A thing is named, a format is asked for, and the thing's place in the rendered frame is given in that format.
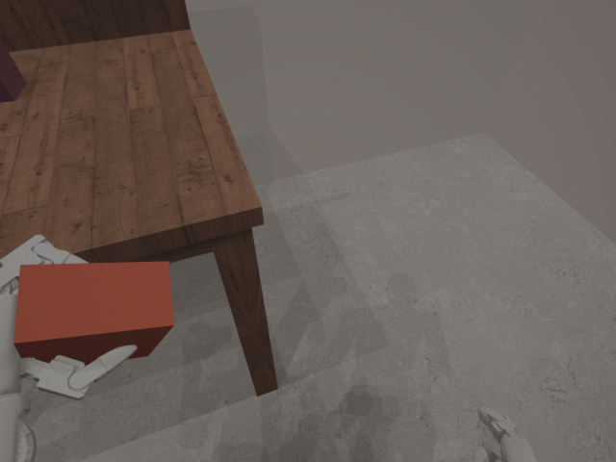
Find left robot forearm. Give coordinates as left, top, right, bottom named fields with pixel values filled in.
left=0, top=393, right=37, bottom=462

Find left robot hand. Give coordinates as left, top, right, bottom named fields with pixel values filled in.
left=0, top=235, right=138, bottom=401

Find sponge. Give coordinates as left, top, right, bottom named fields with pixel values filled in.
left=13, top=261, right=174, bottom=366

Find right robot hand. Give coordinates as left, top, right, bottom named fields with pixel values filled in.
left=469, top=406, right=538, bottom=462

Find table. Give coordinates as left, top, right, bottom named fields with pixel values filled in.
left=0, top=0, right=278, bottom=397

